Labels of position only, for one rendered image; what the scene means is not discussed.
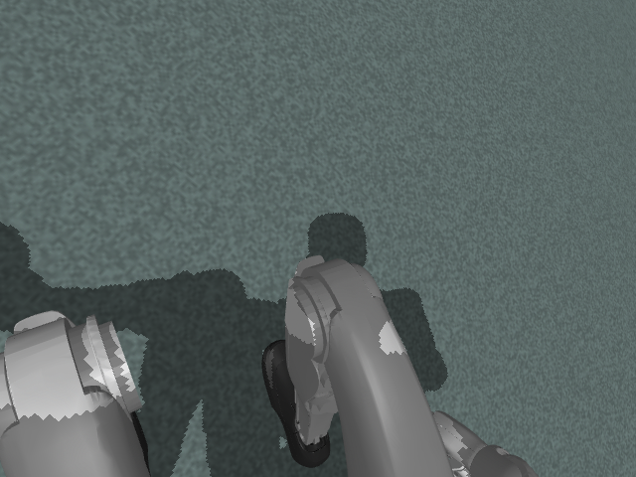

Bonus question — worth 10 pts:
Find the right robot hand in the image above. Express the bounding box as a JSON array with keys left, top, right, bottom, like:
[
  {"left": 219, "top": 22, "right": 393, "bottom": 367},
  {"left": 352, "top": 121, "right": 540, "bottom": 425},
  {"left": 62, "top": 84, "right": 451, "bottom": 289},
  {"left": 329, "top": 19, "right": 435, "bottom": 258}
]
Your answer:
[{"left": 432, "top": 410, "right": 488, "bottom": 477}]

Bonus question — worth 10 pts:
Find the right robot foot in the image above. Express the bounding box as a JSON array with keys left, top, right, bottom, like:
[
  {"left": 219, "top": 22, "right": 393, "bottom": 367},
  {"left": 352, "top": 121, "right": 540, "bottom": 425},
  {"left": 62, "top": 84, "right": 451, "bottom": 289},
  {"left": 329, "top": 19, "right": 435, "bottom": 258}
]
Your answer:
[{"left": 261, "top": 340, "right": 330, "bottom": 468}]

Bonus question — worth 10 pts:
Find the right robot arm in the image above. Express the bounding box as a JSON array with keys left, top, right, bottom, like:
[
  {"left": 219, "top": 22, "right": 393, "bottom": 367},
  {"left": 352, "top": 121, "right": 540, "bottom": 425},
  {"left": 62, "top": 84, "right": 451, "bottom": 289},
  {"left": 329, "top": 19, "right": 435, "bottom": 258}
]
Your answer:
[{"left": 469, "top": 445, "right": 539, "bottom": 477}]

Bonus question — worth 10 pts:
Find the left robot foot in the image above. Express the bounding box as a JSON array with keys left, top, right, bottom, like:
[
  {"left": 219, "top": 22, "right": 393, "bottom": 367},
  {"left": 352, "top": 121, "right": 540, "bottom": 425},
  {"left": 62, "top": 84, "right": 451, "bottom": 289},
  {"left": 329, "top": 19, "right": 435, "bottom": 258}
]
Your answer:
[{"left": 131, "top": 411, "right": 151, "bottom": 476}]

